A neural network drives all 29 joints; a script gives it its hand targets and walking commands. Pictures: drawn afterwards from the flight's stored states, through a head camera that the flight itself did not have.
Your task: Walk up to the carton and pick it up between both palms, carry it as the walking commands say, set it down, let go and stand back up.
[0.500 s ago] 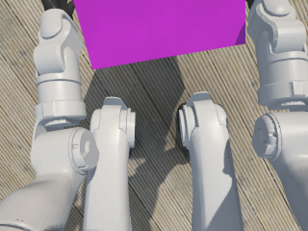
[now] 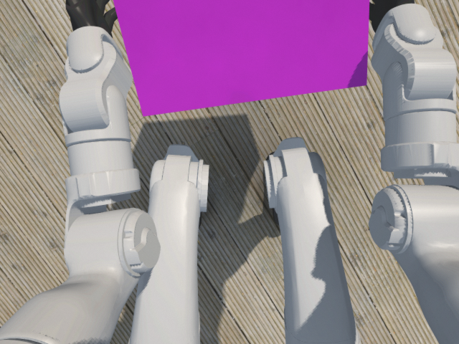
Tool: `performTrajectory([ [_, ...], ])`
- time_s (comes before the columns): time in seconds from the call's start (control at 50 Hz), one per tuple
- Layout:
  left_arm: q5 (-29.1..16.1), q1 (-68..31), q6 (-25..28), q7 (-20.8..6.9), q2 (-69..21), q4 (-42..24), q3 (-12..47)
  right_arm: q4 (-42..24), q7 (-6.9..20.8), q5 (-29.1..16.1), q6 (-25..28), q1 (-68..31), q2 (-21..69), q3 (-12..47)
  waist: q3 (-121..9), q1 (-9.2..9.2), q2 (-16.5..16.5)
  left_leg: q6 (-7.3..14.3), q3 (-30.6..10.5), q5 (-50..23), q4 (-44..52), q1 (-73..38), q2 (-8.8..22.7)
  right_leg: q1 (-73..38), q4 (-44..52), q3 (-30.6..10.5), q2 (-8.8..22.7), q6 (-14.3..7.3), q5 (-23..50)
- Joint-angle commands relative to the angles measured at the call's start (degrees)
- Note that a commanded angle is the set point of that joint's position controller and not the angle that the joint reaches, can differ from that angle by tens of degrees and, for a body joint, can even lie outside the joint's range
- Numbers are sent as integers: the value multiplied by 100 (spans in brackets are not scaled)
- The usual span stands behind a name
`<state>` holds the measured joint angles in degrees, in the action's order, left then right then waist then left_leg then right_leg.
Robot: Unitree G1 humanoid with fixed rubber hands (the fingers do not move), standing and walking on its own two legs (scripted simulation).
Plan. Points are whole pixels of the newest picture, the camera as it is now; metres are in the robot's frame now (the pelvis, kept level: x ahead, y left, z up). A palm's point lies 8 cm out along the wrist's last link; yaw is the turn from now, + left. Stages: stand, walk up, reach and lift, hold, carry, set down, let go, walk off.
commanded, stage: reach and lift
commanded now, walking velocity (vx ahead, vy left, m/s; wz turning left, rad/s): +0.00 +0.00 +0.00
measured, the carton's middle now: (242, 39) +0.51 -0.02 -0.18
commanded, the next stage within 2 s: none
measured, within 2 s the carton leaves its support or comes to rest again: neither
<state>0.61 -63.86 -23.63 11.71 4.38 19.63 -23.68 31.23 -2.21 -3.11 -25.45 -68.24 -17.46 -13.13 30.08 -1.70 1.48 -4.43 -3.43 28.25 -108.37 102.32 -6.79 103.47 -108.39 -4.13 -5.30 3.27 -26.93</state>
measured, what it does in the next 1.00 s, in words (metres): rises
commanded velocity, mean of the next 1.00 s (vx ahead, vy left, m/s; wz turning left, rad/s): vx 0.00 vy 0.00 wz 0.00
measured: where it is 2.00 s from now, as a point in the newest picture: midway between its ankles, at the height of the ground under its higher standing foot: (236, 205)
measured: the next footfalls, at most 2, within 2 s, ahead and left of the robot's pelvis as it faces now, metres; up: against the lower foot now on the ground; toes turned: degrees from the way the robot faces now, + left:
none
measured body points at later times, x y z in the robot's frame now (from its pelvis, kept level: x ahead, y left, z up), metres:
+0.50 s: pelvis -0.01 -0.01 +0.05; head +0.32 -0.03 +0.35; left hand +0.52 +0.16 -0.04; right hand +0.52 -0.21 -0.05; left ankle +0.15 +0.13 -0.43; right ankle +0.16 -0.12 -0.43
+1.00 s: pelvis -0.01 -0.01 +0.11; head +0.28 -0.02 +0.45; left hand +0.49 +0.17 +0.06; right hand +0.49 -0.19 +0.02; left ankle +0.15 +0.13 -0.43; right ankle +0.16 -0.12 -0.43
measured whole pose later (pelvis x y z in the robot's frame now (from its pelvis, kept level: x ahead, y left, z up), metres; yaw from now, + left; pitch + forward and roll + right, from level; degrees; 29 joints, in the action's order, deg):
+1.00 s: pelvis -0.01 -0.01 +0.11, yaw -1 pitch +13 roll +1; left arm 1.4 -57.4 -22.5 11.9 -0.3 18.3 -24.6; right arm 31.4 -7.9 -0.3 -30.5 -61.2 -13.1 -11.7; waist 29.9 0.7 1.0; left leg -4.4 -5.8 23.6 -86.2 76.0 -6.3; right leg 77.2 -86.2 -5.0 -6.1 2.2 -22.1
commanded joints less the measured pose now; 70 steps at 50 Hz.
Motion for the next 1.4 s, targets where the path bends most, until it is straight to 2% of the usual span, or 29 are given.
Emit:
performTrajectory([
  [0.0,-1040,-4342,-32,-1712,-5147,84,4365,-1729,1300,-1210,303,-4934,5275,3408,-13712,65,-362,293,766,-736,1560,-3702,-244,-4719,1637,687,-196,-245,995],
  [0.02,-1265,-4574,38,-1723,-5201,-572,4407,-2118,1313,-1262,329,-5034,5608,3571,-14375,64,-582,327,849,-983,1432,-3921,-327,-5239,1665,637,-263,-277,1121],
  [0.04,-1070,-4752,-2,-1748,-5130,77,4209,-1070,1358,-1112,221,-4824,5554,3155,-13433,37,-416,346,770,-338,1654,-3386,-233,-4479,1684,744,-250,-284,542],
  [0.14,-1128,-5441,-50,-2017,-5799,531,4075,-502,1642,-799,318,-4926,5719,2548,-13101,-264,-2,329,611,337,2004,-3711,-164,-3723,1983,735,-153,-406,-331],
  [0.16,-1161,-5479,-35,-2029,-5785,-30,4169,-1153,1649,-1029,379,-5210,5917,2877,-14205,39,33,263,838,-217,1954,-4230,-251,-4527,2105,647,-170,-381,30],
  [0.18,-1222,-5622,-70,-2072,-5638,-88,4213,-1397,1600,-935,329,-5360,5759,2875,-14809,-209,-237,220,857,-519,1886,-4172,-257,-5193,2030,607,-213,-358,604],
  [0.3,-793,-5100,-238,-2354,-5431,1119,3497,-565,1616,-798,67,-5024,6215,2788,-13591,183,-506,268,938,59,2052,-3198,-243,-5220,2397,350,-144,-259,1],
  [0.34,-1092,-5133,-274,-2323,-6024,202,4146,-1579,1693,-1063,203,-5354,6059,3000,-14835,85,-147,238,877,-504,2207,-4114,-259,-5806,2284,559,-268,-334,532],
  [0.36,-1101,-4975,-325,-2338,-5786,618,3912,-1502,1671,-949,128,-5409,5898,3079,-14870,14,-536,245,832,-377,2160,-3949,-237,-5896,2312,490,-118,-282,410],
  [0.38,-1083,-4881,-309,-2363,-5780,109,3944,-2065,1621,-1192,148,-5671,6243,3450,-15208,556,-603,271,888,-852,2174,-4085,-295,-6450,2448,342,-136,-217,727],
  [0.44,-1146,-4865,-206,-2369,-5250,-559,4220,-2273,1535,-1285,3,-4962,6343,3513,-15920,333,-747,373,864,-1493,2124,-4159,-377,-7075,2303,372,-257,-95,1787],
  [0.54,-1222,-4280,-323,-2320,-5792,-414,4391,-2845,1398,-1405,124,-5063,6234,3756,-15407,551,-531,367,793,-1199,2368,-4635,-325,-6963,2661,262,-256,-195,1282],
  [0.7,-974,-2851,-325,-2253,-6495,921,4309,-2440,1545,-1100,372,-4958,5930,3547,-14031,344,-423,263,433,-875,2886,-4932,-168,-5777,2896,548,-308,-373,953],
  [0.82,-906,-2644,-409,-2275,-6103,595,4412,-2284,1484,-959,253,-4330,5872,3439,-14112,112,-476,225,543,-1114,3207,-5299,-187,-6519,3254,482,-271,-259,1254],
  [0.86,-830,-3158,-346,-2289,-5811,516,4356,-1853,1541,-984,253,-4089,5951,3333,-13471,282,-244,329,519,-733,3261,-4966,-88,-6238,3363,344,-189,-298,876],
  [0.88,-1052,-3081,-250,-2294,-5985,68,4446,-2526,1496,-1121,294,-4427,6188,3507,-14590,183,-592,340,513,-1003,3364,-5593,-125,-6943,3521,393,-228,-250,1092],
  [0.94,-1208,-3092,-324,-2221,-6109,-213,4885,-3023,1469,-1244,378,-4804,5754,3560,-14793,95,-178,228,435,-1136,3371,-6217,-104,-6725,3384,514,-298,-322,1193],
  [1.0,-998,-3273,-337,-2258,-5488,-103,4510,-2635,1450,-1376,254,-4807,6066,3738,-14228,554,-427,306,485,-939,3571,-5966,-88,-6947,3754,307,-223,-211,856],
  [1.08,-1139,-3180,-355,-2295,-6303,55,4795,-2392,1600,-1151,356,-4713,5978,3395,-13892,147,-233,311,226,-402,3865,-6236,-23,-6697,3916,314,-222,-323,380],
  [1.1,-1016,-3300,-350,-2347,-6006,375,4476,-2034,1658,-1165,283,-4825,6098,3335,-13466,470,-185,303,322,-204,3930,-5956,-23,-6483,3979,354,-187,-324,203],
  [1.14,-1101,-3527,-409,-2406,-5914,-13,4464,-2539,1573,-1299,242,-5043,6430,3589,-14445,431,-641,356,281,-673,4097,-6414,-62,-7544,4252,161,-182,-236,602],
  [1.18,-883,-3245,-470,-2501,-6067,163,4407,-2548,1589,-1112,200,-5138,6263,3279,-14514,425,-460,318,243,-385,4248,-6661,-5,-7530,4285,199,-191,-210,333],
  [1.2,-741,-3247,-558,-2536,-5853,1316,3919,-1738,1634,-1040,163,-5239,6169,3151,-12845,528,-450,388,155,128,4172,-5816,29,-6730,4247,200,-62,-197,-369],
  [1.24,-953,-3362,-502,-2588,-6314,175,4344,-2363,1693,-995,243,-4643,6362,3342,-13880,449,-357,301,401,-646,4333,-6523,-23,-7692,4578,85,-155,-250,388],
  [1.28,-827,-3218,-441,-2675,-6348,1179,4014,-1465,1763,-852,174,-4805,6481,2935,-12572,289,-353,453,-4,99,4541,-6024,119,-6839,4449,160,-45,-249,-164],
  [1.3,-988,-4001,-392,-2717,-6275,490,4257,-1707,1777,-909,306,-4798,6545,2977,-13390,334,0,373,200,-75,4526,-6511,50,-7231,4519,150,-127,-318,41],
  [1.32,-715,-3054,-427,-2747,-6178,1348,3780,-1463,1792,-850,267,-4803,6682,3196,-12672,592,-593,402,280,-115,4485,-5975,61,-7283,4755,-86,55,-226,-242],
  [1.34,-944,-3575,-400,-2749,-6502,665,4199,-2237,1783,-998,302,-5181,6655,3274,-13848,435,-497,393,313,-334,4524,-6483,8,-8049,4709,5,-104,-197,68],
  [1.38,-631,-2919,-569,-2821,-6333,1886,3693,-1555,1777,-697,244,-5017,6183,2965,-12115,350,-415,408,103,57,4694,-5843,96,-7249,4832,40,34,-191,-407],
])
